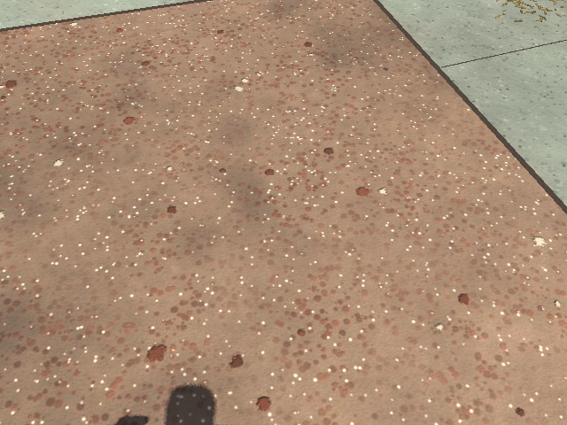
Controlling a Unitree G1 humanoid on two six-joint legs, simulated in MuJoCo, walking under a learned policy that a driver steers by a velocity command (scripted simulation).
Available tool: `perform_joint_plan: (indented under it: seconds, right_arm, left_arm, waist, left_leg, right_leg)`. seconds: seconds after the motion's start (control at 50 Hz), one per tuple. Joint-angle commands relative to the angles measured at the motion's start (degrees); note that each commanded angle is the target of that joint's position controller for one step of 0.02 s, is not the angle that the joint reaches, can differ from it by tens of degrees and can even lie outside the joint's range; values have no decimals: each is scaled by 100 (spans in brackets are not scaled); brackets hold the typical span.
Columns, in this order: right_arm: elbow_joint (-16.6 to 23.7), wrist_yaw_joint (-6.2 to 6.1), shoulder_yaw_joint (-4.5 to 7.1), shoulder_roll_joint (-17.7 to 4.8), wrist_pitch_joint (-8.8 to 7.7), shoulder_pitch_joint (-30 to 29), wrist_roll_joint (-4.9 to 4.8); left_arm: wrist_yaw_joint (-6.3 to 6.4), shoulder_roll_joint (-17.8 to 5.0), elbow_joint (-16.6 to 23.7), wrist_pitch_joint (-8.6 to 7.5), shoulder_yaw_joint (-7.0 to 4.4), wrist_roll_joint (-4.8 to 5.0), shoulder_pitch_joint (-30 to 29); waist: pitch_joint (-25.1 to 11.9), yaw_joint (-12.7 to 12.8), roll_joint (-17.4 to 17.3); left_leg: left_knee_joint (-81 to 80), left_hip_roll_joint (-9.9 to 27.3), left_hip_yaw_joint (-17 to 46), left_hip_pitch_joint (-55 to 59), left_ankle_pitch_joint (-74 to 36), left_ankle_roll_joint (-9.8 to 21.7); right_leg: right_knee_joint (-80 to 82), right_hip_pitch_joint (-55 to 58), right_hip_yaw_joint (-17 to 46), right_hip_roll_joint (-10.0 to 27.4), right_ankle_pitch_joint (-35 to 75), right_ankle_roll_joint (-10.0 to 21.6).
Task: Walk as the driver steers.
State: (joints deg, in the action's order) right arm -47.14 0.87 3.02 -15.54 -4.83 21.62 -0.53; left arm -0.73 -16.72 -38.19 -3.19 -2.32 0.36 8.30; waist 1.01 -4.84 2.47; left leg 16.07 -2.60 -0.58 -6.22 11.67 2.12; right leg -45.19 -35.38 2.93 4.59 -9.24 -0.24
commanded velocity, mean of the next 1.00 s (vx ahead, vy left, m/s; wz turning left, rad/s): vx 0.50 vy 0.00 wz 0.37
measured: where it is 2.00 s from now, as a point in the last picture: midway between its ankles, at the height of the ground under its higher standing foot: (174, 227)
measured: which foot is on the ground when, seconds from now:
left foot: down 0.00-0.20, up 0.22-0.68, down 0.70-1.00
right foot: up 0.00-0.16, down 0.18-0.72, up 0.74-1.00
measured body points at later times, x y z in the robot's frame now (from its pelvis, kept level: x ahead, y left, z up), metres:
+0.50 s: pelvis +0.26 -0.05 +0.00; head +0.28 -0.05 +0.45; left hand +0.26 +0.24 -0.12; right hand +0.46 -0.29 -0.11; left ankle +0.38 +0.14 -0.68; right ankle +0.22 -0.15 -0.75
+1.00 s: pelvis +0.52 +0.07 +0.00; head +0.55 +0.10 +0.45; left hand +0.59 +0.39 -0.09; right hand +0.71 -0.16 -0.10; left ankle +0.47 +0.12 -0.75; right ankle +0.74 -0.05 -0.68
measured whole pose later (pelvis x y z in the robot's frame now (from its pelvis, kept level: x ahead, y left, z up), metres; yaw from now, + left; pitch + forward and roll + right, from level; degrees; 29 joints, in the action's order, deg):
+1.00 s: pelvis +0.52 +0.07 +0.00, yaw +27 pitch +2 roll +0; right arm -41.0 0.0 3.7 -15.8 -2.5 18.6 -0.7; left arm -0.1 -17.5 -41.0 -5.2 -3.3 -0.7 4.3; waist 2.4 -3.1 1.8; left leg 19.5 -6.2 5.7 -9.5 11.0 5.3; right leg -45.2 -37.8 5.3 5.7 -4.8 -3.7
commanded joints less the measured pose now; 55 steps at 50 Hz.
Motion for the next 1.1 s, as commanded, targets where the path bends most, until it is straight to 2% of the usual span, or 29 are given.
perform_joint_plan:
  seconds: [0.02, 0.1, 0.14, 0.16, 0.18, 0.2, 0.22, 0.24, 0.28, 0.32, 0.36, 0.42, 0.5, 0.6, 0.66, 0.68, 0.7, 0.72, 0.74, 0.76, 0.78, 0.8, 0.82, 0.84, 0.9, 0.94, 1.0, 1.04, 1.1]
  right_arm:
    - [335, -23, 228, -1061, -63, -260, -65]
    - [106, -28, 231, -1127, 42, 82, -124]
    - [59, -58, 244, -1216, 116, 18, -135]
    - [65, -71, 213, -1157, 128, 1, -127]
    - [165, -72, 111, -918, 104, -84, -46]
    - [343, -70, -79, -329, 10, 400, 10]
    - [285, -78, -39, -530, -58, 407, -78]
    - [370, -65, 110, -966, -63, 23, -205]
    - [456, -84, 129, -876, 4, -402, -135]
    - [369, -95, 142, -663, 166, -214, -115]
    - [377, -99, 131, -485, 274, -233, -110]
    - [535, -83, 132, -428, 304, -595, -77]
    - [773, 76, 54, -282, 253, -1338, -61]
    - [1209, 238, 36, -319, 266, -2074, -68]
    - [1296, 275, 175, -575, 308, -1725, -57]
    - [1163, 254, 299, -776, 323, -1088, -72]
    - [912, 172, 498, -1116, 350, -126, -86]
    - [784, 35, 667, -1710, 409, 423, -109]
    - [1010, 68, 633, -1953, 312, 137, -101]
    - [1034, 110, 476, -1395, 235, 149, -70]
    - [999, 107, 410, -1175, 171, -21, -47]
    - [1025, 99, 368, -1042, 144, -391, -55]
    - [1100, 77, 306, -840, 136, -701, -27]
    - [1196, 50, 274, -783, 134, -857, 38]
    - [1173, -35, 314, -917, 99, -809, 7]
    - [1100, -112, 346, -1027, 111, -651, -17]
    - [992, -169, 330, -994, 152, -464, -40]
    - [846, -168, 318, -982, 151, -207, -50]
    - [692, -164, 306, -949, 168, 9, -60]
  left_arm:
    - [-58, -180, 447, -119, 3, 30, -507]
    - [-129, -308, 644, -164, -41, 69, -974]
    - [-132, -465, 572, -205, -131, 52, -596]
    - [-91, -671, 376, -208, -252, 16, 36]
    - [-25, -995, 199, -200, -384, -55, 969]
    - [31, -1561, 122, -127, -525, -146, 1633]
    - [22, -1215, 55, -90, -435, -104, 1804]
    - [16, -917, 21, -96, -327, -51, 1497]
    - [-20, -539, 19, -138, -208, -49, 762]
    - [-47, -354, -37, -243, -185, -103, 373]
    - [-37, -384, -149, -336, -227, -114, 293]
    - [24, -524, -350, -370, -295, -146, 400]
    - [105, -730, -517, -309, -350, -94, 567]
    - [132, -956, -789, -121, -440, 45, 977]
    - [182, -1191, -791, 11, -504, 103, 891]
    - [203, -1237, -773, 65, -511, 117, 820]
    - [228, -1151, -742, 72, -463, 115, 793]
    - [220, -647, -555, 10, -301, -86, 1038]
    - [144, -230, -293, -203, -114, -98, 1203]
    - [56, -788, -200, -378, -242, 114, 518]
    - [23, -806, -75, -474, -234, 222, 212]
    - [69, -717, -132, -511, -222, 110, 202]
    - [103, -786, -191, -481, -272, -27, 244]
    - [89, -795, -213, -411, -294, -64, 349]
    - [96, -585, -176, -250, -256, -134, 326]
    - [103, -457, -37, -222, -200, -139, -125]
    - [30, -290, 57, -265, -110, -90, -686]
    - [-39, -313, 118, -314, -96, -33, -965]
    - [-111, -505, 202, -374, -148, -11, -1117]
  waist:
    - [40, 63, -700]
    - [177, 16, -733]
    - [37, 364, -742]
    - [-339, 689, -653]
    - [-1030, 1137, -447]
    - [-1957, 1165, 841]
    - [-2193, 1233, 1134]
    - [-1316, 1181, 707]
    - [-435, 840, 406]
    - [-160, 514, 528]
    - [-38, 406, 344]
    - [90, 436, 116]
    - [292, 694, -12]
    - [509, 898, -63]
    - [55, 542, 216]
    - [-312, 160, 223]
    - [-808, -339, 58]
    - [-1290, -298, -1037]
    - [-2083, 148, -1735]
    - [-1900, -236, -935]
    - [-1157, -141, -795]
    - [-712, 151, -304]
    - [-496, 351, -346]
    - [-431, 508, -477]
    - [-318, 596, -438]
    - [-153, 464, -476]
    - [-91, 205, -682]
    - [-53, 39, -719]
    - [38, 7, -764]
  left_leg:
    - [-691, 1347, 809, -222, -1270, 930]
    - [-428, 1609, 943, 205, -1359, 792]
    - [49, 1597, 969, 247, -1987, 651]
    - [750, 1351, 790, 65, -2605, 516]
    - [2042, 1051, 562, -690, -2105, 300]
    - [4247, 265, 18, -2820, 107, -155]
    - [5231, 161, 664, -3496, 2143, -175]
    - [5615, 445, 795, -3892, 1805, -135]
    - [5261, 820, 593, -3700, 968, -146]
    - [5004, 1008, 637, -3101, 498, -201]
    - [4891, 1012, 657, -3071, 165, -269]
    - [4220, 1008, 760, -3393, -588, -325]
    - [2887, 924, 339, -3182, -1522, -232]
    - [2106, 810, -16, -3397, -1031, 57]
    - [2054, 300, -514, -2494, -147, 382]
    - [1928, 38, -646, -1647, -58, 541]
    - [1575, -138, -509, -125, -381, 770]
    - [1429, 1034, 1496, 1732, -295, 1314]
    - [402, 2181, 4763, 2866, 715, 2366]
    - [38, 2110, 4463, 2778, 871, 2042]
    - [36, 1910, 3601, 2072, 531, 1805]
    - [39, 1629, 2956, 1215, -61, 1588]
    - [-27, 1432, 2498, 588, -684, 1480]
    - [-151, 1321, 2327, 162, -1042, 1470]
    - [-338, 1151, 1887, -476, -1750, 1534]
    - [-361, 976, 1634, -677, -1712, 1408]
    - [-300, 728, 1326, -849, -1097, 1109]
    - [-287, 862, 1447, -780, -772, 1053]
    - [87, 1172, 1796, -143, -706, 995]
  right_leg:
    - [834, 379, -175, -93, 841, -32]
    - [1393, 561, -181, -210, 663, 149]
    - [1770, 1290, -270, -353, 498, 298]
    - [1925, 2280, -347, -451, 492, 425]
    - [1741, 3761, 163, 125, 578, 687]
    - [1880, 5884, 2328, 1658, -135, 1425]
    - [2547, 5751, 3594, 1971, -916, 1632]
    - [2706, 5064, 2911, 1773, -1256, 1408]
    - [3107, 3715, 1703, 1314, -746, 1192]
    - [3503, 2881, 934, 1049, -91, 1091]
    - [3702, 2645, 392, 1023, 613, 1125]
    - [3804, 2801, -172, 1029, 1175, 1141]
    - [3880, 2956, -877, 941, 1296, 988]
    - [3526, 3928, -1206, 1225, 1813, 852]
    - [2396, 4232, -1461, 1215, 4430, 662]
    - [1466, 4087, -1574, 1103, 5017, 564]
    - [139, 3352, -1689, 866, 4562, 351]
    - [-1863, 1370, -1698, 363, 1347, 32]
    - [-3412, -389, -482, -786, -2526, -181]
    - [-3572, -1008, 301, -438, -2236, -58]
    - [-3236, -1162, 214, -210, -1745, 78]
    - [-2679, -877, 197, 39, -1334, 94]
    - [-2220, -498, 197, 185, -1089, 54]
    - [-2062, -159, 222, 246, -913, 7]
    - [-1375, 62, 62, 170, -544, -264]
    - [-551, 7, 12, 60, 135, -397]
    - [799, 462, -66, -176, 1320, -418]
    - [1170, 702, -70, -251, 1745, -372]
    - [1562, 560, 46, -245, 1384, -152]
Velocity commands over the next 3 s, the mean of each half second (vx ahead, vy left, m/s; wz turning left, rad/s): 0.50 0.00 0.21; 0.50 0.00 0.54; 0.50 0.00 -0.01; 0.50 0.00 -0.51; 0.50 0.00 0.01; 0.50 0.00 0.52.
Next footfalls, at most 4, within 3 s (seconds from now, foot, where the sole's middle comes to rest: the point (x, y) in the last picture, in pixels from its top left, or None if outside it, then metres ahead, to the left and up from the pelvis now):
0.18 right None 0.26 -0.15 -0.78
0.70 left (210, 417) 0.51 0.14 -0.78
1.20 right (236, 288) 0.85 0.07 -0.78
1.68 left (127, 253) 0.99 0.37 -0.78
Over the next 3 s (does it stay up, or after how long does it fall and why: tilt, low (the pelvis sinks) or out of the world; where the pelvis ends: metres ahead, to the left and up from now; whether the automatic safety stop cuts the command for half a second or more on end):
stays up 1.58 0.35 0.00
